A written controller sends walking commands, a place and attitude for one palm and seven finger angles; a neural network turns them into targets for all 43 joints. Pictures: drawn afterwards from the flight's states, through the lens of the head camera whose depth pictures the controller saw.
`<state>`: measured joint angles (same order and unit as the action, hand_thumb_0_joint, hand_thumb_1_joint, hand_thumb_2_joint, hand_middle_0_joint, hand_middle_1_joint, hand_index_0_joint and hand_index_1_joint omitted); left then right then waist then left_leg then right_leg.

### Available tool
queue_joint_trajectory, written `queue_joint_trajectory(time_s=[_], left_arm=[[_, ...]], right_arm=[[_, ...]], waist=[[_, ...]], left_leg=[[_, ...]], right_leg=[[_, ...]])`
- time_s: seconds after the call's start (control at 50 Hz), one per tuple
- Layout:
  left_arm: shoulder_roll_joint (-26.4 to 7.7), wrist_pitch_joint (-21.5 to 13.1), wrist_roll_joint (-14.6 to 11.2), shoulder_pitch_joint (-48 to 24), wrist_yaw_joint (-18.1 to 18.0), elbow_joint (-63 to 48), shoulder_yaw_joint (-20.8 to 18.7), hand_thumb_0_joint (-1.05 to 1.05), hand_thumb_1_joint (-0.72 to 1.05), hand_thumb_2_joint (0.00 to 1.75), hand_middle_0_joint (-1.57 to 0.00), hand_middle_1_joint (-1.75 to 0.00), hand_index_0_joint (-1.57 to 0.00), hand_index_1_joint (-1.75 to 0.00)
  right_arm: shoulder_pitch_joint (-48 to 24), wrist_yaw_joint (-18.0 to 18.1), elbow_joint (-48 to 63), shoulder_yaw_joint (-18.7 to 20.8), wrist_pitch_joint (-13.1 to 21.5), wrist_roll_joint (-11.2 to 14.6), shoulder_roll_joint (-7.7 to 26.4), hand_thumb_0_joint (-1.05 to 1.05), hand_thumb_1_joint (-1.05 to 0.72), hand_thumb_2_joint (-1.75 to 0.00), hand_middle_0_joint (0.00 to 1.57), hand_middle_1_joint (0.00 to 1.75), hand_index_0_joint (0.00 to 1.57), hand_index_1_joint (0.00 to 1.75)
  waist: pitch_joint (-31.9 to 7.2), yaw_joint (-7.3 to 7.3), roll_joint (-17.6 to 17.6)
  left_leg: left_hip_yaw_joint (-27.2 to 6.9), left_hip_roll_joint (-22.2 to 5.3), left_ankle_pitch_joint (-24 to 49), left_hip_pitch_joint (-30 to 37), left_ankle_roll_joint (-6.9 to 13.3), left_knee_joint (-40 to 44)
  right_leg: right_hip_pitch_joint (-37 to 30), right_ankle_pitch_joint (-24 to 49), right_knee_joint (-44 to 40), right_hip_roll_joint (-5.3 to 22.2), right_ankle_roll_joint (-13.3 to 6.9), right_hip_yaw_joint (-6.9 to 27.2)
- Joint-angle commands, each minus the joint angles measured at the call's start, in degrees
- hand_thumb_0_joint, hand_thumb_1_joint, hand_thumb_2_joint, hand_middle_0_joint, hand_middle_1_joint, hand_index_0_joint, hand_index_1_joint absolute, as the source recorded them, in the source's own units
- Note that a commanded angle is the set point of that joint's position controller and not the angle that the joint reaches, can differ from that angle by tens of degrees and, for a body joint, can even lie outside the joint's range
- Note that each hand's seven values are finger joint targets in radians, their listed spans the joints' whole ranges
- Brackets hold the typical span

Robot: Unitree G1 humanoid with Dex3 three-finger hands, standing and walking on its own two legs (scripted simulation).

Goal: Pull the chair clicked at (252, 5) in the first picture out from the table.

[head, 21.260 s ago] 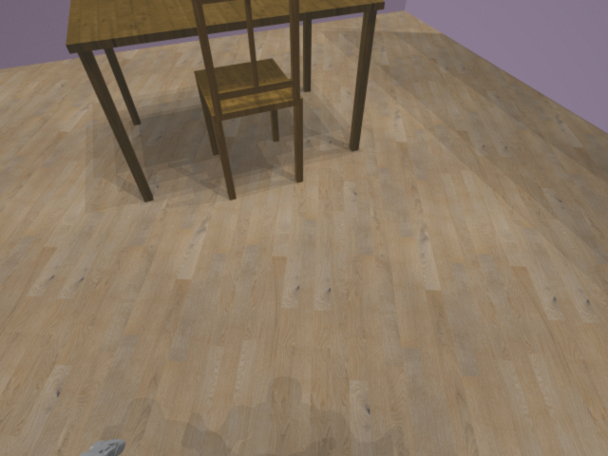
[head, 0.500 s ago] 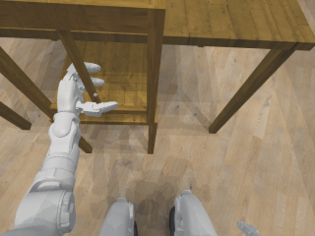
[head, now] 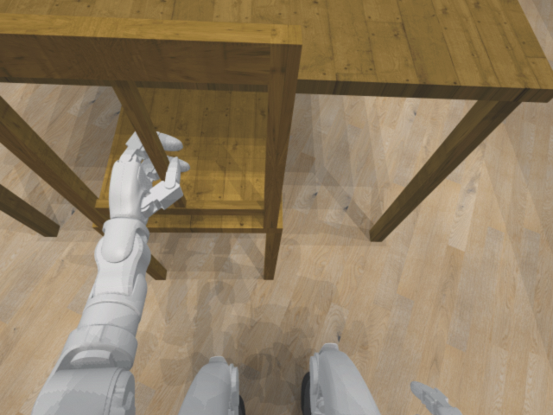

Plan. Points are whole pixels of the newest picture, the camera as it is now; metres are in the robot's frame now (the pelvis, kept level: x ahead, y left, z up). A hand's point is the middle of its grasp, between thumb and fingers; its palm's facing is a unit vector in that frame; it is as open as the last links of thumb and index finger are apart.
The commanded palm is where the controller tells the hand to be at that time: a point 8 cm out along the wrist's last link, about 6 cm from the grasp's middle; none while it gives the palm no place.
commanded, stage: hook a spindle and tug to test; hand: left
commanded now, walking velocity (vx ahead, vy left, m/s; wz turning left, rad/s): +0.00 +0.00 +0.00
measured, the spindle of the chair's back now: (158, 157) +0.46 +0.16 +0.03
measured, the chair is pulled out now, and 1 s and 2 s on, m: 0.00 0.04 0.23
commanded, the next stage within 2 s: step backward, pulling the chair out in 0.40 s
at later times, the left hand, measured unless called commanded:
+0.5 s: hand (179, 200) +0.41 +0.13 +0.02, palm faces -0.01 -1.00 -0.02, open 5.2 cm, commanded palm +0.39 +0.18 +0.02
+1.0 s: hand (184, 201) +0.39 +0.12 +0.04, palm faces -0.05 -0.99 -0.12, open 4.9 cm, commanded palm +0.37 +0.17 +0.03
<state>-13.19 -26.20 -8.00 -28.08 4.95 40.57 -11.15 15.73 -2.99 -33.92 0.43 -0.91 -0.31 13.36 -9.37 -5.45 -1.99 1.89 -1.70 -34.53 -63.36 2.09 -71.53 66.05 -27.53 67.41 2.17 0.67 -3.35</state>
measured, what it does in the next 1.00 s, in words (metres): rises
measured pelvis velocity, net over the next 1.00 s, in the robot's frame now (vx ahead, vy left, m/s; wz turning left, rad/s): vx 0.03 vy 0.01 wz -0.05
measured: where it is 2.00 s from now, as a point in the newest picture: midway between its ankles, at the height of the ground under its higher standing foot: outside the picture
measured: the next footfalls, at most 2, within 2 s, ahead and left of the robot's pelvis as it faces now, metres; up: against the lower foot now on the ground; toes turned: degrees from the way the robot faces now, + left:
right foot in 1.66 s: -0.05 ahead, -0.13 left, +0.00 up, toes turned -6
left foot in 2.00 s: -0.13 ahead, +0.17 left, +0.00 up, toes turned -1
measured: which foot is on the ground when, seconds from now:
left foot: down 0.00-1.00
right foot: down 0.00-1.00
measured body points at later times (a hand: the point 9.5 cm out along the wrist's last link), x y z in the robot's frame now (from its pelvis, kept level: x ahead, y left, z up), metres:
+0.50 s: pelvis +0.01 -0.01 +0.00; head +0.15 +0.00 +0.43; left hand +0.40 +0.19 +0.02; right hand +0.14 -0.26 -0.12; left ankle -0.01 +0.09 -0.63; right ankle +0.03 -0.13 -0.63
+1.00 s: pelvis +0.03 +0.01 +0.10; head +0.13 +0.02 +0.54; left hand +0.39 +0.17 +0.05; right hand +0.09 -0.26 -0.02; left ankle -0.02 +0.09 -0.63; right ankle +0.03 -0.13 -0.62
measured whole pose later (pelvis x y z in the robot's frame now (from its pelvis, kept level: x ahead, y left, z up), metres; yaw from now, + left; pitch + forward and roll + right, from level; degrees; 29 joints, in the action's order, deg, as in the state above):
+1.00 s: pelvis +0.03 +0.01 +0.10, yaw -3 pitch +9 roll -2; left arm -11.1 -13.5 -2.9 -24.1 -3.9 51.6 -3.3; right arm 14.8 4.9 -35.6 1.2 -6.4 1.0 13.3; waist 4.3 -4.5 0.1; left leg 5.8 -1.5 -20.4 -21.4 2.0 -33.3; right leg 26.7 -11.8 32.4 0.8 0.4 -2.0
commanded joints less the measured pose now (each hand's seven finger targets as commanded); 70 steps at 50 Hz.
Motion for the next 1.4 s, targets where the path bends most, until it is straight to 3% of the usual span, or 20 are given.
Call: queue_joint_trajectory(time_s=[0.0, 0.16, 0.34, 0.48, 0.5, 0.54, 0.56, 0.6, 0.64, 0.66, 0.72, 0.82, 0.92, 1.02, 1.14, 1.18, 1.22, 1.26, 1.34, 1.38], left_arm=[[-2.26, -5.18, 0.98, -8.28, 2.38, -16.41, 3.84, 0.00, 0.90, 0.90, -0.50, -1.45, -0.50, -1.45], [-1.75, -4.53, 1.12, -4.97, 2.27, -18.04, 4.85, 0.00, 0.90, 0.90, -0.50, -1.45, -0.50, -1.45], [-2.83, -3.98, 0.74, 1.09, 2.79, -18.81, 3.23, 0.00, 0.90, 0.90, -0.50, -1.45, -0.50, -1.45], [-2.44, -4.21, 0.62, -2.75, 2.84, -19.81, 4.14, 0.00, 0.90, 0.90, -0.50, -1.45, -0.50, -1.45], [-20.75, 1.69, 5.87, -17.81, -3.70, -30.72, -2.28, 0.00, 0.90, 0.90, -0.50, -1.45, -0.50, -1.45], [-13.64, 8.75, 6.40, -10.76, -8.35, -24.53, 1.00, 0.00, 0.90, 0.90, -0.50, -1.45, -0.50, -1.45], [-8.18, 11.54, 6.46, -4.80, -8.89, -17.74, 4.88, 0.00, 0.90, 0.90, -0.50, -1.45, -0.50, -1.45], [-6.74, 14.09, 6.87, -3.64, -10.10, -12.62, 6.56, 0.00, 0.90, 0.90, -0.50, -1.45, -0.50, -1.45], [-6.50, 14.96, 6.97, -5.06, -10.83, -9.10, 7.11, 0.00, 0.90, 0.90, -0.50, -1.45, -0.50, -1.45], [-6.02, 15.10, 6.72, -6.18, -10.80, -6.49, 7.80, 0.00, 0.90, 0.90, -0.50, -1.45, -0.50, -1.45], [-7.28, 13.39, 6.88, -9.98, -10.89, -2.99, 7.03, 0.00, 0.90, 0.90, -0.50, -1.45, -0.50, -1.45], [-4.47, 11.66, 7.06, -9.64, -9.97, 0.79, 8.73, 0.00, 0.90, 0.90, -0.50, -1.45, -0.50, -1.45], [-3.70, 10.57, 7.61, -8.83, -9.32, 0.35, 8.71, 0.00, 0.90, 0.90, -0.50, -1.45, -0.50, -1.45], [-5.14, 9.53, 7.64, -6.61, -9.36, -0.10, 7.05, 0.00, 0.90, 0.90, -0.50, -1.45, -0.50, -1.45], [-6.61, 8.58, 7.47, -7.02, -10.24, -0.18, 6.19, 0.00, 0.90, 0.90, -0.50, -1.45, -0.50, -1.45], [-6.44, 8.56, 7.07, -6.79, -10.58, 0.11, 6.77, 0.00, 0.90, 0.90, -0.50, -1.45, -0.50, -1.45], [-7.91, 8.99, 6.95, -4.87, -11.10, 1.78, 5.91, 0.00, 0.90, 0.90, -0.50, -1.45, -0.50, -1.45], [-6.58, 10.23, 6.78, -5.24, -11.29, 2.64, 7.22, 0.00, 0.90, 0.90, -0.50, -1.45, -0.50, -1.45], [-4.89, 12.00, 6.42, -5.60, -11.42, 0.53, 9.47, 0.00, 0.90, 0.90, -0.50, -1.45, -0.50, -1.45], [-2.75, 12.04, 6.19, -6.60, -11.37, -1.23, 11.80, 0.00, 0.90, 0.90, -0.50, -1.45, -0.50, -1.45]], right_arm=[[6.08, 0.48, 5.07, 4.01, 1.67, -0.03, 9.03, 0.00, -0.90, -0.90, 0.20, 0.30, 0.20, 0.30], [5.35, 0.71, 5.16, 3.84, 1.88, 0.02, 8.58, 0.00, -0.90, -0.90, 0.20, 0.30, 0.20, 0.30], [4.13, 1.00, 6.18, 3.69, 2.33, 0.14, 8.27, 0.00, -0.90, -0.90, 0.20, 0.30, 0.20, 0.30], [3.72, 1.42, 5.64, 3.77, 2.81, 0.01, 8.33, 0.00, -0.90, -0.90, 0.20, 0.30, 0.20, 0.30], [5.25, 3.96, 9.42, 3.65, -1.40, 2.57, 8.28, 0.00, -0.90, -0.90, 0.20, 0.30, 0.20, 0.30], [4.66, 7.05, 9.90, 3.14, -3.18, 2.84, 7.33, 0.00, -0.90, -0.90, 0.20, 0.30, 0.20, 0.30], [3.93, 7.43, 9.12, 2.54, -4.15, 3.11, 6.85, 0.00, -0.90, -0.90, 0.20, 0.30, 0.20, 0.30], [3.54, 8.85, 7.20, 2.18, -5.27, 3.31, 7.33, 0.00, -0.90, -0.90, 0.20, 0.30, 0.20, 0.30], [3.70, 9.68, 5.81, 2.06, -5.78, 3.15, 7.36, 0.00, -0.90, -0.90, 0.20, 0.30, 0.20, 0.30], [3.53, 9.65, 5.50, 1.99, -6.04, 3.24, 7.83, 0.00, -0.90, -0.90, 0.20, 0.30, 0.20, 0.30], [3.50, 10.41, 4.07, 2.43, -5.77, 2.63, 8.25, 0.00, -0.90, -0.90, 0.20, 0.30, 0.20, 0.30], [2.83, 9.68, 3.57, 3.16, -5.37, 2.33, 7.86, 0.00, -0.90, -0.90, 0.20, 0.30, 0.20, 0.30], [3.31, 8.31, 2.44, 3.32, -4.01, 0.70, 7.32, 0.00, -0.90, -0.90, 0.20, 0.30, 0.20, 0.30], [2.12, 8.14, 2.74, 3.33, -3.54, 0.74, 7.76, 0.00, -0.90, -0.90, 0.20, 0.30, 0.20, 0.30], [2.16, 9.06, 1.47, 3.36, -2.86, 1.26, 7.48, 0.00, -0.90, -0.90, 0.20, 0.30, 0.20, 0.30], [1.93, 9.44, 1.43, 3.22, -2.75, 1.69, 7.27, 0.00, -0.90, -0.90, 0.20, 0.30, 0.20, 0.30], [1.39, 10.12, 1.30, 3.29, -2.68, 1.96, 7.85, 0.00, -0.90, -0.90, 0.20, 0.30, 0.20, 0.30], [-0.23, 10.50, 1.15, 2.92, -2.64, 2.40, 7.80, 0.00, -0.90, -0.90, 0.20, 0.30, 0.20, 0.30], [-2.34, 11.35, 1.69, 2.38, -3.13, 2.89, 8.24, 0.00, -0.90, -0.90, 0.20, 0.30, 0.20, 0.30], [-3.57, 11.64, 2.27, 2.03, -3.62, 2.65, 8.71, 0.00, -0.90, -0.90, 0.20, 0.30, 0.20, 0.30]], waist=[[-28.66, -0.02, -2.74], [-26.12, -0.32, -1.74], [-26.20, 1.00, 0.06], [-26.11, -0.39, 0.35], [-37.84, 1.93, -1.89], [-30.64, 0.59, -3.17], [-25.57, 0.52, 0.86], [-19.64, 0.25, 2.11], [-18.85, 0.05, 1.72], [-17.65, 0.56, 3.16], [-16.17, 0.72, -2.84], [-13.97, 1.63, -7.94], [-12.39, 1.88, -12.68], [-10.65, 1.99, -7.60], [-15.18, 1.63, -4.81], [-16.36, 1.60, -1.51], [-17.15, 2.18, 1.36], [-16.28, 2.48, 5.52], [-14.56, 2.13, 5.57], [-12.41, 2.09, -0.57]], left_leg=[[-4.88, -0.25, 38.80, 22.39, -2.98, 8.85], [-3.91, 0.24, 37.52, 19.28, -2.36, 8.44], [-2.87, 1.07, 34.81, 15.85, -1.85, 8.53], [-2.80, 1.01, 34.17, 15.80, -1.82, 7.60], [-0.25, 0.66, 29.10, 30.76, -1.02, 18.81], [-0.36, 0.80, 29.27, 31.15, -1.27, 22.50], [-1.09, -0.05, 23.61, 30.88, -1.21, 25.15], [-2.11, -1.68, 28.11, 31.51, -0.97, 29.22], [-1.86, -3.14, 37.97, 36.33, -1.55, 32.22], [-2.21, -4.23, 37.49, 38.32, -1.64, 34.14], [-3.01, -6.41, 52.91, 44.07, -2.15, 35.89], [-4.47, -9.32, 62.07, 53.98, -2.26, 38.13], [-5.08, -11.36, 81.53, 66.92, -3.18, 37.93], [-4.07, -11.96, 72.45, 60.79, -3.24, 38.74], [-2.03, -10.29, 60.86, 56.98, -3.71, 37.87], [-0.54, -8.04, 49.04, 52.64, -4.44, 36.20], [-0.46, -4.63, 29.04, 46.57, -5.07, 33.97], [-1.96, -3.00, 14.96, 42.53, -4.74, 34.19], [-2.28, -3.64, 20.91, 45.69, -3.88, 41.17], [-4.61, -7.63, 35.72, 49.17, -2.09, 48.00]], right_leg=[[-17.00, 22.69, -4.71, -2.45, -2.44, -0.16], [-19.09, 25.20, -4.68, -2.15, -2.30, 0.46], [-23.54, 27.47, -4.63, -1.83, -2.37, 1.11], [-22.37, 27.89, -4.39, -1.64, -2.14, 1.36], [-46.18, 30.97, -16.58, 2.73, -2.97, 7.50], [-46.04, 38.89, -20.02, 3.21, -2.75, 6.34], [-44.45, 32.43, -22.83, 3.65, -1.90, 5.84], [-46.28, 38.37, -23.47, 4.43, -1.78, 5.00], [-49.27, 49.47, -24.89, 5.41, -1.47, 4.99], [-50.44, 47.43, -27.58, 5.49, -1.00, 5.06], [-50.74, 53.30, -28.78, 5.63, -1.13, 4.96], [-48.39, 38.49, -32.00, 2.88, -1.31, 4.10], [-42.62, 28.13, -33.43, 0.75, -1.24, 2.41], [-48.88, 38.05, -34.82, 2.33, -2.04, 3.76], [-54.17, 52.63, -33.88, 6.15, -3.25, 6.79], [-57.48, 60.71, -34.49, 8.98, -4.44, 8.83], [-62.01, 67.98, -36.07, 13.24, -6.81, 12.82], [-64.50, 68.80, -37.67, 15.69, -7.50, 14.37], [-61.11, 57.12, -38.43, 13.21, -4.67, 9.83], [-55.74, 42.88, -35.79, 6.47, -0.98, 4.98]])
